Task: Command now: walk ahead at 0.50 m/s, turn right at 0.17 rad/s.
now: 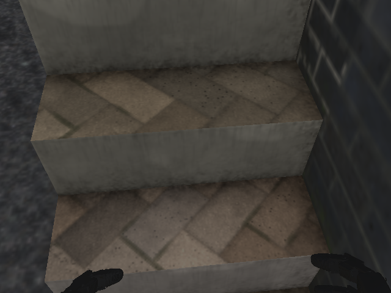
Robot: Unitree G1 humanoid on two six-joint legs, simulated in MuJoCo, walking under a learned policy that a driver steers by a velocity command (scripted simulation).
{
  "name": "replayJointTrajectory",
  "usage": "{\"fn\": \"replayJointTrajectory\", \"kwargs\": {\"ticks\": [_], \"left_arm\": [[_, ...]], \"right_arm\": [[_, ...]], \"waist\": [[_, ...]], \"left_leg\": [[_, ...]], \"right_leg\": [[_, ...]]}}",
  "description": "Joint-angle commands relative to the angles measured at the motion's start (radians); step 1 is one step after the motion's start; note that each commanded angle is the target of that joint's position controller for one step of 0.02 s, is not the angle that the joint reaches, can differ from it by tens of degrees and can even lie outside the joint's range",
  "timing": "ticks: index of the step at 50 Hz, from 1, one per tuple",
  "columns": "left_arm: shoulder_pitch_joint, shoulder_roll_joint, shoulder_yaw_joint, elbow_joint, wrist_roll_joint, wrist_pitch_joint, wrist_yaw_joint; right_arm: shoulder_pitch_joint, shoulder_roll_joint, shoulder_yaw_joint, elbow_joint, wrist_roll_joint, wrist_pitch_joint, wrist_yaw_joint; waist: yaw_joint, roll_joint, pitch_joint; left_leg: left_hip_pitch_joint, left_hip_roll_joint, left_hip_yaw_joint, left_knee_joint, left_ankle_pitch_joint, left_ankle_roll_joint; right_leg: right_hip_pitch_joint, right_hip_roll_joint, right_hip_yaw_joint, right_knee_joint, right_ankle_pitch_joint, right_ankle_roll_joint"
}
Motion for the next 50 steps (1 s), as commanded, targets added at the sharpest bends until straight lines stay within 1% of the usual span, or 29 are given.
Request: {"fn": "replayJointTrajectory", "kwargs": {"ticks": [1, 4, 8, 9, 12, 17, 19, 20, 23, 27, 35, 36, 38, 44, 45, 46, 47, 49, 50], "left_arm": [[-0.020, 0.062, 0.016, -0.076, 0.002, -0.019, -0.002], [-0.028, 0.056, 0.014, -0.074, 0.002, -0.025, -0.007], [-0.026, 0.044, 0.012, -0.069, 0.000, -0.032, -0.010], [-0.024, 0.049, 0.012, -0.071, 0.012, -0.029, -0.013], [-0.013, 0.041, 0.010, -0.068, 0.009, -0.029, -0.014], [0.005, 0.039, 0.009, -0.064, 0.009, -0.030, -0.011], [0.023, 0.038, 0.009, -0.059, 0.011, -0.029, -0.008], [0.026, 0.047, 0.015, -0.059, 0.013, -0.026, -0.002], [0.059, 0.049, 0.019, -0.054, 0.014, -0.019, 0.003], [0.081, 0.051, 0.024, -0.052, 0.015, -0.010, 0.005], [0.110, 0.061, 0.037, -0.054, 0.019, 0.004, 0.012], [0.115, 0.064, 0.041, -0.052, 0.025, 0.003, 0.009], [0.110, 0.067, 0.044, -0.053, 0.029, 0.005, 0.008], [0.134, 0.066, 0.050, -0.045, 0.030, 0.010, 0.012], [0.149, 0.082, 0.058, -0.042, 0.031, 0.012, 0.015], [0.069, 0.083, 0.034, -0.047, 0.032, 0.011, -0.005], [0.060, 0.081, 0.034, -0.057, 0.021, 0.009, -0.018], [0.087, 0.086, 0.028, -0.046, 0.021, 0.005, -0.028], [0.096, 0.086, 0.024, -0.043, 0.024, 0.005, -0.031]], "right_arm": [[-0.071, -0.061, -0.011, -0.085, -0.002, -0.025, -0.006], [-0.077, -0.056, -0.007, -0.080, -0.004, -0.030, -0.010], [-0.074, -0.053, -0.005, -0.065, -0.003, -0.037, -0.012], [-0.059, -0.053, -0.007, -0.061, -0.003, -0.038, -0.007], [-0.067, -0.046, -0.006, -0.054, -0.006, -0.039, -0.005], [-0.063, -0.044, -0.006, -0.040, -0.005, -0.042, -0.006], [-0.052, -0.037, -0.005, -0.030, -0.003, -0.041, -0.006], [-0.048, -0.030, -0.004, -0.027, 0.008, -0.044, -0.008], [-0.038, -0.033, -0.009, -0.014, 0.007, -0.039, -0.009], [-0.032, -0.032, -0.015, -0.004, 0.006, -0.027, -0.007], [-0.018, -0.036, -0.028, 0.013, 0.005, -0.006, -0.005], [0.008, -0.031, -0.033, 0.027, 0.007, -0.005, -0.003], [0.016, -0.034, -0.036, 0.037, 0.006, -0.002, -0.001], [0.025, -0.035, -0.043, 0.062, 0.004, -0.001, 0.001], [0.048, -0.052, -0.052, 0.073, 0.006, 0.004, -0.002], [0.017, -0.081, -0.054, 0.085, 0.032, 0.012, -0.013], [0.003, -0.085, -0.054, 0.085, 0.028, 0.010, -0.019], [0.011, -0.080, -0.051, 0.103, 0.025, 0.014, -0.030], [0.012, -0.082, -0.050, 0.109, 0.025, 0.017, -0.033]], "waist": [[0.008, -0.006, -0.116], [0.005, 0.002, -0.100], [0.003, 0.002, -0.100], [0.001, -0.001, -0.101], [0.008, 0.011, -0.099], [0.009, 0.003, -0.110], [0.011, -0.003, -0.117], [0.010, -0.008, -0.122], [0.017, 0.009, -0.127], [0.018, 0.015, -0.115], [0.016, 0.007, -0.099], [0.009, 0.002, -0.101], [0.007, -0.010, -0.075], [0.014, -0.020, -0.066], [0.009, -0.021, -0.075], [-0.031, 0.015, -0.060], [-0.022, 0.047, -0.046], [-0.015, 0.017, -0.055], [-0.013, -0.005, -0.051]], "left_leg": [[0.170, 0.038, -0.090, -0.048, 0.103, -0.003], [0.171, 0.051, -0.092, -0.065, 0.111, 0.004], [0.181, 0.061, -0.095, -0.081, 0.136, 0.012], [0.179, 0.063, -0.093, -0.083, 0.121, 0.010], [0.179, 0.068, -0.092, -0.091, 0.136, 0.017], [0.192, 0.071, -0.089, -0.090, 0.196, 0.025], [0.195, 0.074, -0.083, -0.081, 0.280, 0.021], [0.197, 0.071, -0.087, -0.081, 0.296, 0.023], [0.209, 0.076, -0.084, -0.069, 0.354, 0.024], [0.207, 0.082, -0.084, -0.056, 0.380, 0.026], [0.177, 0.074, -0.088, -0.040, 0.293, 0.032], [0.178, 0.060, -0.079, -0.048, 0.216, 0.030], [0.154, 0.049, -0.081, -0.055, 0.155, 0.027], [0.124, 0.042, -0.085, -0.059, 0.110, 0.029], [0.128, 0.029, -0.079, -0.057, 0.049, 0.030], [0.193, 0.049, -0.083, -0.099, 0.039, 0.019], [0.185, 0.063, -0.094, -0.103, 0.073, 0.025], [0.181, 0.081, -0.100, -0.110, 0.113, 0.041], [0.172, 0.082, -0.100, -0.112, 0.105, 0.046]], "right_leg": [[-0.058, -0.131, 0.100, -0.101, 0.307, -0.045], [-0.073, -0.130, 0.093, -0.114, 0.254, -0.038], [-0.077, -0.132, 0.083, -0.118, 0.232, -0.032], [-0.079, -0.124, 0.074, -0.097, 0.214, -0.030], [-0.090, -0.125, 0.065, -0.091, 0.187, -0.026], [-0.088, -0.127, 0.056, -0.079, 0.207, -0.022], [-0.070, -0.133, 0.059, -0.072, 0.257, -0.015], [-0.065, -0.135, 0.060, -0.068, 0.271, -0.011], [-0.066, -0.136, 0.054, -0.056, 0.255, -0.005], [-0.086, -0.136, 0.051, -0.049, 0.237, 0.000], [-0.109, -0.132, 0.053, -0.034, 0.227, 0.002], [-0.107, -0.133, 0.060, -0.048, 0.228, 0.006], [-0.109, -0.133, 0.065, -0.048, 0.244, 0.005], [-0.106, -0.132, 0.064, -0.044, 0.218, 0.001], [-0.110, -0.125, 0.064, -0.050, 0.192, 0.004], [-0.176, -0.140, 0.078, -0.035, 0.158, 0.010], [-0.187, -0.138, 0.066, -0.024, 0.137, 0.010], [-0.177, -0.139, 0.052, 0.001, 0.104, 0.020], [-0.172, -0.138, 0.049, 0.007, 0.100, 0.023]]}}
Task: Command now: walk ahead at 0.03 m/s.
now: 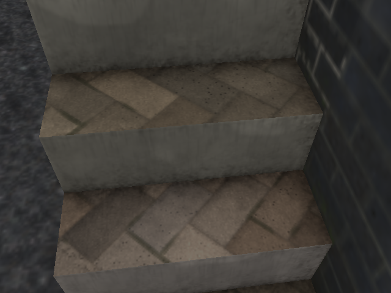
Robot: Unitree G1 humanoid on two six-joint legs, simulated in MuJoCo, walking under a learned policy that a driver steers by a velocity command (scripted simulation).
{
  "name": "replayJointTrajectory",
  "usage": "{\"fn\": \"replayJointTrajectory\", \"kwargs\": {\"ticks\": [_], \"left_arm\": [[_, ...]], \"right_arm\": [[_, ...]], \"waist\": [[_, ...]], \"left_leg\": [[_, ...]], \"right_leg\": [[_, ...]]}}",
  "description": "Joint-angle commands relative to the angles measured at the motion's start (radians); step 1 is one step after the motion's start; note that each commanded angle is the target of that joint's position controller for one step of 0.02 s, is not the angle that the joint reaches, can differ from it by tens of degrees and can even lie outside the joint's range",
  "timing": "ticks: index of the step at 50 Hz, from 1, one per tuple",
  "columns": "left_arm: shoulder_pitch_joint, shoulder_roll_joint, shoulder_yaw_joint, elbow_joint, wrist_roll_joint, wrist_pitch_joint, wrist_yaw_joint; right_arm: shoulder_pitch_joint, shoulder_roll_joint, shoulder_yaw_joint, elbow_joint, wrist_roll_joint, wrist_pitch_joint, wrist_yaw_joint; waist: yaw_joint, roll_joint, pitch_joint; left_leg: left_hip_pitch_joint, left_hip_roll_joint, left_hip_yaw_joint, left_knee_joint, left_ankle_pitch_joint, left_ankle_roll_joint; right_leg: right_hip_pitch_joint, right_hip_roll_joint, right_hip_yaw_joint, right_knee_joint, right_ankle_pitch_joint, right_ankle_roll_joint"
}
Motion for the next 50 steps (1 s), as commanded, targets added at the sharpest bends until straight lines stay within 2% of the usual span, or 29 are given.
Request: {"fn": "replayJointTrajectory", "kwargs": {"ticks": [1, 5, 6, 7, 14, 15, 16, 17, 18, 21, 22, 23, 27, 28, 30, 33, 37, 40, 45, 50], "left_arm": [[-0.035, 0.066, 0.003, -0.085, 0.003, -0.019, -0.012], [-0.041, 0.084, -0.002, -0.086, 0.008, -0.011, -0.010], [-0.025, 0.089, -0.001, -0.084, 0.006, -0.014, -0.010], [-0.029, 0.091, -0.003, -0.079, 0.006, -0.017, -0.011], [-0.049, 0.113, -0.009, -0.074, 0.008, -0.018, -0.014], [-0.036, 0.101, -0.015, -0.063, 0.009, -0.016, -0.012], [0.005, 0.079, -0.002, -0.071, 0.018, -0.010, 0.013], [-0.011, 0.100, -0.003, -0.056, 0.022, -0.004, 0.023], [-0.034, 0.089, -0.005, -0.059, 0.019, -0.002, 0.028], [-0.041, 0.074, -0.002, -0.055, 0.002, -0.013, 0.024], [-0.049, 0.081, 0.003, -0.058, -0.001, -0.011, 0.032], [-0.035, 0.076, 0.004, -0.054, -0.004, -0.013, 0.035], [-0.018, 0.057, 0.006, -0.034, -0.008, -0.024, 0.038], [-0.033, 0.040, 0.002, -0.036, -0.009, -0.028, 0.033], [-0.018, 0.028, 0.000, -0.027, -0.014, -0.036, 0.033], [-0.013, 0.026, -0.001, -0.018, -0.014, -0.040, 0.035], [-0.004, 0.012, -0.010, -0.009, -0.019, -0.040, 0.042], [-0.010, 0.019, -0.012, -0.006, -0.017, -0.041, 0.045], [-0.029, 0.017, -0.012, -0.016, -0.016, -0.046, 0.034], [-0.046, 0.025, -0.010, -0.023, -0.011, -0.048, 0.037]], "right_arm": [[-0.061, -0.100, -0.022, -0.057, 0.002, -0.005, -0.014], [-0.051, -0.111, -0.022, -0.032, 0.000, 0.002, -0.013], [-0.048, -0.117, -0.024, -0.027, 0.004, 0.002, -0.011], [-0.057, -0.121, -0.023, -0.026, 0.003, 0.006, -0.008], [-0.029, -0.133, -0.019, 0.006, 0.001, 0.014, -0.009], [-0.022, -0.120, -0.012, 0.014, -0.003, 0.013, -0.007], [0.004, -0.104, -0.004, 0.015, -0.042, -0.001, 0.028], [0.027, -0.079, 0.001, 0.032, -0.034, -0.012, 0.045], [0.056, -0.071, 0.005, 0.046, -0.031, -0.023, 0.051], [0.062, -0.088, 0.008, 0.074, -0.030, -0.064, 0.049], [0.060, -0.089, 0.009, 0.083, -0.015, -0.079, 0.044], [0.053, -0.092, 0.010, 0.087, -0.011, -0.088, 0.041], [0.045, -0.094, 0.010, 0.097, -0.005, -0.104, 0.031], [0.030, -0.091, 0.009, 0.090, -0.008, -0.110, 0.033], [0.040, -0.089, 0.007, 0.090, -0.004, -0.114, 0.032], [0.038, -0.076, 0.008, 0.082, 0.000, -0.112, 0.027], [0.000, -0.068, 0.013, 0.055, -0.004, -0.105, 0.020], [-0.011, -0.070, 0.013, 0.040, 0.000, -0.102, 0.019], [-0.054, -0.062, 0.020, 0.004, 0.004, -0.101, 0.025], [-0.077, -0.061, 0.021, -0.023, 0.007, -0.089, 0.019]], "waist": [[-0.008, 0.008, -0.059], [-0.014, -0.014, -0.040], [-0.007, 0.003, -0.037], [-0.009, -0.005, -0.029], [-0.027, -0.027, -0.041], [-0.027, -0.025, -0.054], [0.004, -0.038, -0.019], [-0.022, -0.093, -0.003], [-0.039, -0.100, -0.003], [-0.030, -0.056, -0.023], [-0.021, -0.042, -0.034], [-0.009, -0.013, -0.043], [0.001, 0.037, -0.037], [0.003, 0.032, -0.013], [0.005, 0.056, -0.043], [0.004, 0.056, -0.068], [0.012, 0.059, -0.070], [0.006, 0.042, -0.077], [0.011, 0.041, -0.098], [0.011, 0.027, -0.121]], "left_leg": [[0.158, 0.135, -0.139, -0.115, 0.064, -0.002], [0.131, 0.116, -0.130, -0.112, 0.004, -0.007], [0.119, 0.119, -0.134, -0.120, -0.031, -0.007], [0.107, 0.119, -0.132, -0.119, -0.024, -0.008], [0.125, 0.096, -0.128, -0.081, -0.037, -0.018], [0.126, 0.095, -0.128, -0.094, -0.080, -0.021], [0.056, 0.047, -0.106, -0.069, -0.142, -0.012], [0.096, 0.017, -0.104, -0.056, -0.125, -0.015], [0.125, 0.019, -0.116, -0.070, -0.097, -0.014], [0.125, 0.045, -0.139, -0.122, -0.034, -0.011], [0.116, 0.047, -0.153, -0.141, -0.014, -0.003], [0.116, 0.056, -0.158, -0.159, -0.009, -0.003], [0.132, 0.077, -0.172, -0.205, 0.004, -0.001], [0.147, 0.088, -0.180, -0.202, 0.054, 0.007], [0.191, 0.102, -0.180, -0.196, 0.133, 0.017], [0.231, 0.111, -0.166, -0.171, 0.278, 0.027], [0.245, 0.135, -0.162, -0.135, 0.430, 0.041], [0.248, 0.124, -0.145, -0.122, 0.462, 0.031], [0.245, 0.120, -0.131, -0.114, 0.503, 0.011], [0.228, 0.104, -0.131, -0.118, 0.393, -0.005]], "right_leg": [[-0.131, -0.077, 0.022, -0.048, 0.103, -0.030], [-0.127, -0.072, 0.030, -0.044, 0.124, -0.038], [-0.121, -0.070, 0.027, -0.043, 0.124, -0.036], [-0.117, -0.070, 0.030, -0.039, 0.133, -0.037], [-0.128, -0.067, 0.064, -0.072, 0.107, -0.055], [-0.116, -0.066, 0.068, -0.097, 0.041, -0.055], [-0.105, -0.068, 0.096, -0.212, -0.084, -0.054], [-0.144, -0.083, 0.147, -0.282, -0.198, -0.062], [-0.155, -0.087, 0.158, -0.318, -0.250, -0.066], [-0.066, -0.083, 0.109, -0.307, -0.103, -0.065], [-0.033, -0.080, 0.094, -0.282, -0.032, -0.070], [-0.011, -0.077, 0.073, -0.265, 0.015, -0.069], [-0.007, -0.069, 0.014, -0.224, 0.104, -0.066], [-0.038, -0.064, -0.004, -0.191, 0.135, -0.073], [-0.053, -0.062, -0.024, -0.163, 0.143, -0.073], [-0.056, -0.062, -0.037, -0.143, 0.162, -0.069], [-0.075, -0.064, -0.054, -0.112, 0.142, -0.079], [-0.052, -0.069, -0.046, -0.116, 0.215, -0.078], [-0.008, -0.083, -0.034, -0.128, 0.327, -0.068], [0.039, -0.096, -0.009, -0.149, 0.402, -0.070]]}}
Over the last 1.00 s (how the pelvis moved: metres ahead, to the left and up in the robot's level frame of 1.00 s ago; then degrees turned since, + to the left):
-0.02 0.03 0.00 -1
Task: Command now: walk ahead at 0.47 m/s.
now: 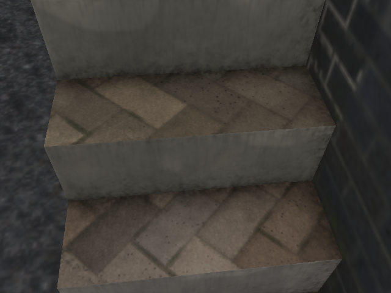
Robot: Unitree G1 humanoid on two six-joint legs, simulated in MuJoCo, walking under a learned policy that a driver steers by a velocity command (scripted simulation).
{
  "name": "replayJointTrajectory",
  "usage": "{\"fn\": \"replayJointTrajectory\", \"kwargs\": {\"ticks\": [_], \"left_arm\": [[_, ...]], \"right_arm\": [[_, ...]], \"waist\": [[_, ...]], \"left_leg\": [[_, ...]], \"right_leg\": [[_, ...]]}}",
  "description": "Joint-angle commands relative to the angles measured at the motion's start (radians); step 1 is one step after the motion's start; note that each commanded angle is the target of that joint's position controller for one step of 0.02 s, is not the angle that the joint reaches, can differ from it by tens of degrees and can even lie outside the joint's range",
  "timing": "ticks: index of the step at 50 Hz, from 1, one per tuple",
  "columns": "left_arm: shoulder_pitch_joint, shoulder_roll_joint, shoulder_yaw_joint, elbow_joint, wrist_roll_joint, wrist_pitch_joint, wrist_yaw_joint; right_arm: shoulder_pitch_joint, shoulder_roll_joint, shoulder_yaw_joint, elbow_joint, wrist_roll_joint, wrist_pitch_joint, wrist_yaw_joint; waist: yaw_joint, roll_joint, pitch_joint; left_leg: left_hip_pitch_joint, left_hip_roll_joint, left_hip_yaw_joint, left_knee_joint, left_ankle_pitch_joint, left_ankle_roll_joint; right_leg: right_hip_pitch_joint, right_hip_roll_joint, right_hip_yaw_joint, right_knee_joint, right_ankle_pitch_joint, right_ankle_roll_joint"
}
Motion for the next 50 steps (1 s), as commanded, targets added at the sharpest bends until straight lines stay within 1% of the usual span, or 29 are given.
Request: {"fn": "replayJointTrajectory", "kwargs": {"ticks": [1, 8, 9, 10, 14, 16, 17, 20, 27, 28, 31, 42, 43, 46, 47, 48, 50], "left_arm": [[-0.028, 0.052, 0.012, -0.083, 0.003, -0.017, 0.002], [-0.070, 0.051, 0.013, -0.100, 0.006, -0.021, -0.004], [-0.066, 0.044, 0.008, -0.097, 0.005, -0.025, -0.011], [-0.060, 0.046, 0.009, -0.091, 0.005, -0.027, -0.011], [-0.090, 0.048, 0.008, -0.099, 0.008, -0.029, -0.015], [-0.098, 0.049, 0.007, -0.101, 0.008, -0.030, -0.016], [-0.095, 0.052, 0.008, -0.097, 0.006, -0.031, -0.012], [-0.102, 0.050, 0.006, -0.096, 0.005, -0.033, -0.012], [-0.112, 0.049, 0.004, -0.092, 0.006, -0.034, -0.016], [-0.102, 0.054, 0.006, -0.087, 0.006, -0.034, -0.016], [-0.108, 0.052, 0.004, -0.086, 0.006, -0.034, -0.016], [-0.105, 0.056, 0.002, -0.073, 0.004, -0.035, -0.017], [-0.098, 0.057, 0.002, -0.068, 0.006, -0.035, -0.017], [-0.069, 0.064, 0.005, -0.052, 0.009, -0.033, -0.016], [-0.069, 0.067, 0.009, -0.048, 0.015, -0.032, -0.020], [-0.071, 0.068, 0.010, -0.045, 0.016, -0.030, -0.021], [-0.063, 0.069, 0.013, -0.036, 0.014, -0.026, -0.022]], "right_arm": [[-0.037, -0.084, -0.019, -0.083, 0.001, -0.007, -0.005], [-0.056, -0.081, -0.016, -0.112, -0.001, -0.005, -0.004], [-0.056, -0.089, -0.017, -0.112, -0.010, 0.001, -0.002], [-0.045, -0.092, -0.019, -0.109, -0.012, 0.003, -0.003], [-0.053, -0.089, -0.016, -0.117, -0.012, 0.002, -0.002], [-0.052, -0.091, -0.016, -0.119, -0.012, 0.001, -0.002], [-0.044, -0.096, -0.018, -0.115, -0.012, 0.002, -0.004], [-0.045, -0.095, -0.017, -0.114, -0.013, 0.001, -0.005], [-0.034, -0.098, -0.016, -0.108, -0.014, -0.002, -0.005], [-0.025, -0.099, -0.017, -0.106, -0.011, -0.002, -0.006], [-0.025, -0.098, -0.015, -0.104, -0.013, -0.003, -0.005], [-0.021, -0.101, -0.011, -0.094, -0.014, -0.008, -0.006], [-0.015, -0.101, -0.011, -0.089, -0.013, -0.007, -0.006], [0.005, -0.109, -0.015, -0.074, -0.010, -0.003, -0.006], [0.032, -0.105, -0.018, -0.059, -0.004, -0.001, -0.005], [0.032, -0.106, -0.020, -0.053, -0.006, 0.000, -0.003], [0.031, -0.105, -0.023, -0.047, -0.009, 0.003, -0.002]], "waist": [[-0.010, 0.013, -0.110], [-0.008, 0.005, -0.108], [-0.007, 0.009, -0.113], [-0.010, 0.003, -0.120], [-0.013, 0.002, -0.093], [-0.013, 0.001, -0.092], [-0.015, -0.012, -0.101], [-0.014, -0.003, -0.089], [-0.016, -0.002, -0.086], [-0.018, 0.001, -0.091], [-0.018, 0.001, -0.079], [-0.018, 0.004, -0.078], [-0.017, 0.005, -0.077], [-0.013, 0.010, -0.089], [-0.022, 0.004, -0.094], [-0.020, 0.005, -0.074], [-0.017, 0.005, -0.062]], "left_leg": [[0.148, 0.118, -0.108, -0.032, 0.380, -0.014], [0.119, 0.113, -0.118, -0.052, 0.283, -0.028], [0.121, 0.118, -0.113, -0.048, 0.294, -0.033], [0.121, 0.116, -0.114, -0.049, 0.266, -0.034], [0.093, 0.116, -0.119, -0.061, 0.204, -0.038], [0.088, 0.117, -0.121, -0.064, 0.194, -0.039], [0.100, 0.115, -0.128, -0.066, 0.186, -0.034], [0.094, 0.115, -0.128, -0.071, 0.179, -0.036], [0.091, 0.117, -0.132, -0.076, 0.170, -0.037], [0.094, 0.118, -0.131, -0.073, 0.160, -0.036], [0.086, 0.120, -0.133, -0.076, 0.152, -0.035], [0.095, 0.124, -0.138, -0.080, 0.188, -0.032], [0.096, 0.126, -0.137, -0.078, 0.210, -0.034], [0.104, 0.127, -0.133, -0.061, 0.263, -0.038], [0.113, 0.119, -0.128, -0.068, 0.224, -0.038], [0.105, 0.119, -0.129, -0.070, 0.221, -0.039], [0.099, 0.121, -0.131, -0.067, 0.232, -0.040]], "right_leg": [[-0.039, -0.075, 0.037, -0.036, 0.398, -0.072], [-0.011, -0.086, 0.051, -0.069, 0.407, -0.073], [-0.006, -0.086, 0.048, -0.068, 0.400, -0.072], [0.000, -0.085, 0.048, -0.069, 0.386, -0.073], [-0.007, -0.088, 0.055, -0.085, 0.353, -0.074], [-0.004, -0.089, 0.056, -0.090, 0.345, -0.074], [-0.006, -0.091, 0.057, -0.089, 0.338, -0.078], [-0.011, -0.091, 0.058, -0.097, 0.318, -0.079], [-0.010, -0.090, 0.056, -0.106, 0.290, -0.078], [-0.008, -0.090, 0.055, -0.102, 0.280, -0.078], [-0.018, -0.089, 0.054, -0.106, 0.259, -0.079], [-0.020, -0.091, 0.047, -0.106, 0.259, -0.076], [-0.016, -0.092, 0.046, -0.101, 0.280, -0.074], [-0.006, -0.094, 0.041, -0.076, 0.321, -0.072], [-0.006, -0.096, 0.046, -0.080, 0.312, -0.066], [-0.015, -0.096, 0.048, -0.079, 0.311, -0.063], [-0.021, -0.098, 0.048, -0.075, 0.312, -0.061]]}}
Over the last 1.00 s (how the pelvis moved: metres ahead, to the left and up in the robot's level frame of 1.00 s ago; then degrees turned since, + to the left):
0.04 0.01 0.01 0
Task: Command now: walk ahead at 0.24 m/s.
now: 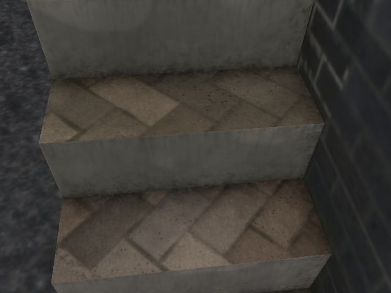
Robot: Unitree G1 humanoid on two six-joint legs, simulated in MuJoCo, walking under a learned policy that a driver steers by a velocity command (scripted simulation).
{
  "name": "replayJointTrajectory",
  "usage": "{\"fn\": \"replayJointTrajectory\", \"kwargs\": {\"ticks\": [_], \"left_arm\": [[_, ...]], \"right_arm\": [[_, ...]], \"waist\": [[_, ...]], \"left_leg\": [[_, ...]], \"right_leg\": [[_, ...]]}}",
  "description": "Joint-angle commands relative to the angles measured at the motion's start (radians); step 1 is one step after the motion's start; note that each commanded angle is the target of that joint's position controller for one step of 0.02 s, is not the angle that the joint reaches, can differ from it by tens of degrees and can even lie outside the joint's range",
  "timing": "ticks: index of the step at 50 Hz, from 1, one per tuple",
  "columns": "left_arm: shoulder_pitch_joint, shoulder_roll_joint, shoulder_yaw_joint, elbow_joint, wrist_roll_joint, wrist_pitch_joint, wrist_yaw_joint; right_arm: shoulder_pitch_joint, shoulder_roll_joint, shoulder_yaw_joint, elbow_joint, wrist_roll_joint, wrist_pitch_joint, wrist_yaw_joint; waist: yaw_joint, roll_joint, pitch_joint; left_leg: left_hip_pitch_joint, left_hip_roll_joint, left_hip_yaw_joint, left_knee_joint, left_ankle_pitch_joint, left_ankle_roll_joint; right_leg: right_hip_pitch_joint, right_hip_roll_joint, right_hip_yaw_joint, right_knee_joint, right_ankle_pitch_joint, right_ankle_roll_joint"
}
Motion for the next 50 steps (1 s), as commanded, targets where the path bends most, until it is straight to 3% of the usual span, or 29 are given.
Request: {"fn": "replayJointTrajectory", "kwargs": {"ticks": [1, 3, 13, 15, 20, 21, 22, 25, 28, 33, 50], "left_arm": [[-0.007, 0.060, 0.020, -0.059, 0.000, -0.009, 0.000], [-0.006, 0.067, 0.026, -0.054, 0.002, -0.004, 0.005], [0.038, 0.071, 0.039, -0.017, -0.001, 0.017, 0.018], [0.046, 0.091, 0.047, -0.012, 0.000, 0.022, 0.022], [0.080, 0.078, 0.048, 0.007, 0.000, 0.029, 0.017], [0.023, 0.106, 0.043, 0.017, -0.002, 0.039, 0.007], [0.032, 0.102, 0.041, 0.008, -0.005, 0.039, 0.005], [0.064, 0.100, 0.028, 0.041, -0.007, 0.034, -0.002], [0.091, 0.111, 0.024, 0.064, -0.005, 0.029, -0.002], [0.086, 0.133, 0.019, 0.085, -0.006, 0.025, -0.002], [0.094, 0.164, 0.006, 0.162, -0.007, 0.025, 0.005]], "right_arm": [[-0.011, -0.083, -0.026, -0.047, -0.001, -0.008, 0.000], [-0.003, -0.073, -0.028, -0.040, 0.007, -0.010, -0.002], [0.028, -0.077, -0.045, 0.002, -0.001, -0.003, -0.002], [0.053, -0.093, -0.054, 0.014, 0.000, 0.005, -0.006], [0.077, -0.081, -0.055, 0.034, -0.007, 0.005, 0.002], [0.094, -0.143, -0.069, 0.060, 0.023, 0.022, 0.000], [0.087, -0.138, -0.067, 0.062, 0.018, 0.032, -0.006], [0.061, -0.119, -0.056, 0.067, 0.009, 0.059, -0.025], [0.057, -0.128, -0.053, 0.078, 0.009, 0.072, -0.028], [0.097, -0.146, -0.051, 0.104, 0.010, 0.081, -0.032], [0.158, -0.150, -0.036, 0.151, 0.014, 0.100, -0.037]], "waist": [[-0.001, 0.008, -0.071], [0.000, 0.005, -0.070], [0.007, 0.004, -0.050], [0.000, 0.001, -0.039], [0.006, 0.001, -0.019], [-0.040, 0.077, -0.014], [-0.021, 0.087, -0.028], [-0.007, 0.020, -0.024], [0.003, 0.010, 0.016], [-0.012, -0.036, 0.011], [-0.020, -0.018, 0.007]], "left_leg": [[0.095, 0.105, -0.106, -0.040, 0.194, -0.018], [0.088, 0.100, -0.109, -0.042, 0.170, -0.015], [0.066, 0.096, -0.115, -0.026, 0.132, -0.008], [0.059, 0.083, -0.110, -0.026, 0.063, -0.003], [0.040, 0.082, -0.117, -0.029, 0.043, 0.007], [0.093, 0.078, -0.115, -0.044, 0.062, 0.000], [0.081, 0.098, -0.132, -0.055, 0.082, 0.008], [0.052, 0.109, -0.146, -0.074, 0.044, 0.031], [-0.009, 0.110, -0.154, -0.106, -0.089, 0.040], [0.007, 0.080, -0.129, -0.081, -0.075, 0.032], [0.020, 0.055, -0.113, -0.069, -0.040, 0.021]], "right_leg": [[-0.040, -0.110, 0.072, -0.024, 0.257, -0.044], [-0.038, -0.111, 0.076, -0.024, 0.252, -0.043], [-0.070, -0.108, 0.069, -0.014, 0.188, -0.039], [-0.092, -0.098, 0.064, -0.022, 0.142, -0.033], [-0.112, -0.092, 0.054, -0.022, 0.111, -0.027], [-0.178, -0.090, 0.066, 0.022, 0.101, -0.024], [-0.169, -0.095, 0.053, 0.039, 0.085, -0.018], [-0.174, -0.096, 0.042, 0.074, 0.028, -0.004], [-0.171, -0.095, 0.034, 0.096, 0.017, 0.008], [-0.181, -0.094, 0.047, 0.091, 0.074, 0.002], [-0.176, -0.088, 0.064, 0.051, 0.045, -0.010]]}}
Over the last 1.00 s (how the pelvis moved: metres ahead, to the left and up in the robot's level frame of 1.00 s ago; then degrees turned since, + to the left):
-0.02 -0.01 0.00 1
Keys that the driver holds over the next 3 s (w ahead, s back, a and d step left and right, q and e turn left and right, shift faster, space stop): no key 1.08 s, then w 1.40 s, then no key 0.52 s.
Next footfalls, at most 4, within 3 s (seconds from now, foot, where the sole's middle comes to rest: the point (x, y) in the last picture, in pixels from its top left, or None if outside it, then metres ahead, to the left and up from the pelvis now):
none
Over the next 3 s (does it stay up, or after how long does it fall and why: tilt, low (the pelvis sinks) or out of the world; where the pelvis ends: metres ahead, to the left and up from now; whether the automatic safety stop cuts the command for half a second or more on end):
stays up -0.02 -0.01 0.00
